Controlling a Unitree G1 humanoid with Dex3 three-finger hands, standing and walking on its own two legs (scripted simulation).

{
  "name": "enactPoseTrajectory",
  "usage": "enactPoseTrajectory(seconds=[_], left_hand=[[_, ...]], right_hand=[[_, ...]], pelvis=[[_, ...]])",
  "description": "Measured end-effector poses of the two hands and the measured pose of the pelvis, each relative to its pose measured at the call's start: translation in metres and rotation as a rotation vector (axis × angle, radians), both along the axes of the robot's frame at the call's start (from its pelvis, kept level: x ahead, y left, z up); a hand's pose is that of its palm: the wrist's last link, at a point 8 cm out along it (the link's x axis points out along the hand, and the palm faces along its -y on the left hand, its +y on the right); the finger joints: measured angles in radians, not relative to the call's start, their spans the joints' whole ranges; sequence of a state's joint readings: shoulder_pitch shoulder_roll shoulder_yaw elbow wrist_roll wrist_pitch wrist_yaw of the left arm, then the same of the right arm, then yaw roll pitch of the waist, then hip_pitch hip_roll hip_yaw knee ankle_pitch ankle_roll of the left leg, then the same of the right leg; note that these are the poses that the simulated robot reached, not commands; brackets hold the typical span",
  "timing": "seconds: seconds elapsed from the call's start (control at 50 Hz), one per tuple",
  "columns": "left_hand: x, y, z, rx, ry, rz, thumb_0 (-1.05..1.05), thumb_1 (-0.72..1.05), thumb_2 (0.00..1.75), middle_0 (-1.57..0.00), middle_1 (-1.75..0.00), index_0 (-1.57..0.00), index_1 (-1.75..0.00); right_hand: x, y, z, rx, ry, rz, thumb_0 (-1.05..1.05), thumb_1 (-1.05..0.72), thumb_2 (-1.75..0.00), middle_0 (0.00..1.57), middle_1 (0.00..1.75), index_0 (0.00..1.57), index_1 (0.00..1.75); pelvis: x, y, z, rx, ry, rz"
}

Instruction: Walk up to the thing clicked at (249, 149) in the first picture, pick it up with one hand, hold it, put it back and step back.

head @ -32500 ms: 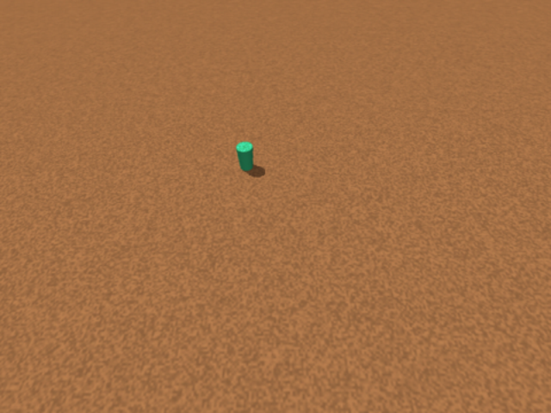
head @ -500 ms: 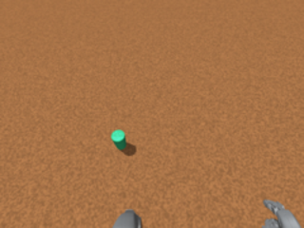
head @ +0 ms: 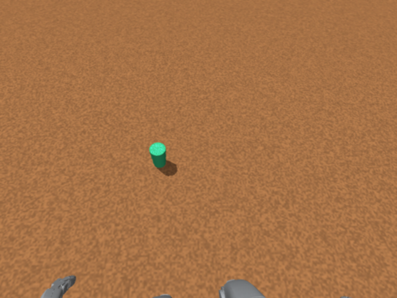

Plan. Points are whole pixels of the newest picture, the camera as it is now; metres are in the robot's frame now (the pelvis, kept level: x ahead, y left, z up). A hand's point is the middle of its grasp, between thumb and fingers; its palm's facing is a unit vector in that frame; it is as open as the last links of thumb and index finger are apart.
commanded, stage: step back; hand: left
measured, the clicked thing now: (158, 156) +0.90 +0.21 -0.69
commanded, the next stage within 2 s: stand in 1.34 s
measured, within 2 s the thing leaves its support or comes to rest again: neither
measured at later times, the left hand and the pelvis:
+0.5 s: hand out of the picture -0.08 +0.26 -0.15, palm faces +0.04 -0.91 -0.41, open 7.4 cm; pelvis -0.14 -0.02 -0.01, yaw +1 degrees
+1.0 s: hand out of the picture -0.06 +0.24 -0.15, palm faces +0.06 -0.93 -0.35, open 7.4 cm; pelvis -0.11 -0.02 +0.00, yaw +3 degrees
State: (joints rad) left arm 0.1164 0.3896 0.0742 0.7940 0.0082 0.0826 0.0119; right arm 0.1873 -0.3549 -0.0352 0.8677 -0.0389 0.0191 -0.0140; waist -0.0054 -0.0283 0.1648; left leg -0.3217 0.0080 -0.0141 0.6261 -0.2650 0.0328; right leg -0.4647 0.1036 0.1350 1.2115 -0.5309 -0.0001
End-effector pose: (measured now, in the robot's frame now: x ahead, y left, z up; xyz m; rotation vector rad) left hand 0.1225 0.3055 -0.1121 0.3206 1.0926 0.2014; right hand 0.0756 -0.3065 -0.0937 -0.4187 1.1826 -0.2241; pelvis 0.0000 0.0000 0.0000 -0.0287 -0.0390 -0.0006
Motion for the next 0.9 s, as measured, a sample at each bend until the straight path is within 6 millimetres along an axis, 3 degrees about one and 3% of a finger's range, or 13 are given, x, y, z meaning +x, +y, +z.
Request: enactPoseTrajectory(seconds=[0.1, 0.18, 0.28, 0.36, 0.48, 0.6, 0.74, 0.9], left_hand=[[-0.053, -0.007, -0.006, 0.018, 0.06, -0.021, 0.0, 0.91, 0.9, -0.2, -0.3, -0.21, -0.3], [-0.101, -0.017, -0.01, 0.044, 0.097, -0.031, 0.0, 0.91, 0.9, -0.2, -0.3, -0.21, -0.3], [-0.164, -0.028, 0.002, 0.049, 0.134, 0.004, 0.0, 0.9, 0.9, -0.2, -0.3, -0.21, -0.3], [-0.191, -0.023, 0.011, 0.066, 0.121, 0.031, 0.01, 0.9, 0.9, -0.2, -0.3, -0.21, -0.3], [-0.209, -0.002, 0.007, 0.067, 0.067, 0.064, 0.01, 0.9, 0.9, -0.2, -0.3, -0.21, -0.3], [-0.217, -0.001, 0.006, 0.033, 0.102, 0.061, 0.01, 0.91, 0.9, -0.2, -0.3, -0.21, -0.3], [-0.208, -0.02, 0.005, 0.03, 0.093, 0.044, 0.01, 0.91, 0.9, -0.2, -0.3, -0.21, -0.3], [-0.204, -0.032, 0.01, 0.009, 0.064, 0.082, 0.0, 0.9, 0.9, -0.2, -0.3, -0.21, -0.3]], right_hand=[[-0.01, -0.015, 0.003, -0.009, -0.09, 0.017, 0.01, -0.9, -0.9, 0.21, 0.3, 0.2, 0.3], [-0.03, -0.034, -0.009, 0.007, -0.138, 0.014, 0.01, -0.9, -0.9, 0.21, 0.3, 0.2, 0.3], [-0.074, -0.043, -0.014, 0.034, -0.102, -0.027, 0.01, -0.9, -0.9, 0.2, 0.3, 0.2, 0.3], [-0.115, -0.044, -0.019, 0.047, -0.039, -0.025, 0.01, -0.9, -0.9, 0.2, 0.3, 0.2, 0.3], [-0.165, -0.031, -0.027, 0.046, 0.077, -0.015, 0.01, -0.9, -0.9, 0.2, 0.3, 0.2, 0.3], [-0.186, -0.016, -0.015, 0.07, 0.053, -0.03, 0.01, -0.9, -0.9, 0.2, 0.3, 0.2, 0.3], [-0.174, -0.032, -0.02, 0.082, 0.023, -0.045, 0.01, -0.9, -0.9, 0.21, 0.3, 0.2, 0.3], [-0.132, -0.039, -0.016, 0.06, 0.019, 0.011, 0.01, -0.9, -0.9, 0.2, 0.3, 0.2, 0.3]], pelvis=[[-0.04, -0.01, -0.004, 0.001, 0.004, -0.037], [-0.074, -0.023, -0.015, -0.004, -0.004, -0.066], [-0.103, -0.031, -0.007, 0.031, -0.016, -0.057], [-0.121, -0.029, -0.004, 0.045, -0.01, -0.026], [-0.139, -0.02, -0.009, 0.051, -0.015, 0.031], [-0.144, -0.02, 0.002, 0.042, -0.017, 0.02], [-0.14, -0.035, -0.001, 0.012, -0.02, 0.012], [-0.123, -0.033, 0.004, 0.015, -0.009, 0.04]])
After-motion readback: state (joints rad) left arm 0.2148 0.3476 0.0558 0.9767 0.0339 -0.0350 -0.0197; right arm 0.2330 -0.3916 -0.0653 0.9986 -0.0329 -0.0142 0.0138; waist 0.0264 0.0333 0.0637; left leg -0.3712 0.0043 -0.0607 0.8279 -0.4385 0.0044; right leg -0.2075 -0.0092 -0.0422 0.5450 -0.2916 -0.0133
